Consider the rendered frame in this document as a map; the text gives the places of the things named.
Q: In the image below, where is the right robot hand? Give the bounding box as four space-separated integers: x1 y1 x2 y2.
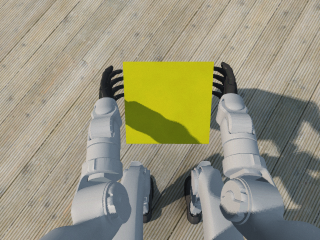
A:
212 62 238 99

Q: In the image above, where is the left robot hand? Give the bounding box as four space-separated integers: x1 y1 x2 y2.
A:
99 65 124 101

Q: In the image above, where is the robot right forearm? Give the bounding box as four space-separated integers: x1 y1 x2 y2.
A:
216 93 284 207

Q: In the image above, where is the robot left shin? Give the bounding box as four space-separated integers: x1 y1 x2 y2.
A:
123 161 149 213

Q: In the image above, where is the robot right upper arm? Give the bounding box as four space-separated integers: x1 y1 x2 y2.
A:
219 177 320 240

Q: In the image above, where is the carton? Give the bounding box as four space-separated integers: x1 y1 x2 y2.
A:
123 61 214 144

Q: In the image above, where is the robot left upper arm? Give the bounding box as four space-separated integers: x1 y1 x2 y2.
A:
39 181 132 240

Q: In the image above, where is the left robot foot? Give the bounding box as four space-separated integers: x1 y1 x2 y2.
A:
143 177 154 224

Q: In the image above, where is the robot left forearm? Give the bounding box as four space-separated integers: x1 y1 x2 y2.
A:
71 97 123 222

